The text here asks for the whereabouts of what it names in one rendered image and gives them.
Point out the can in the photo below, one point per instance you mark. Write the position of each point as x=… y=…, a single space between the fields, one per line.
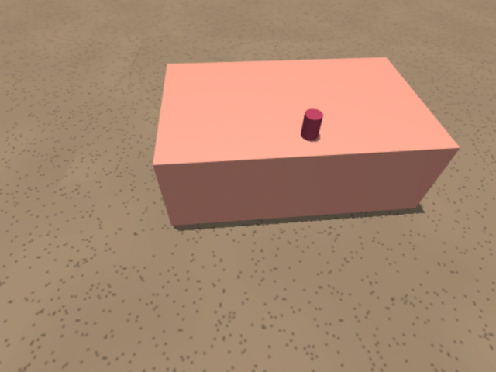
x=311 y=124

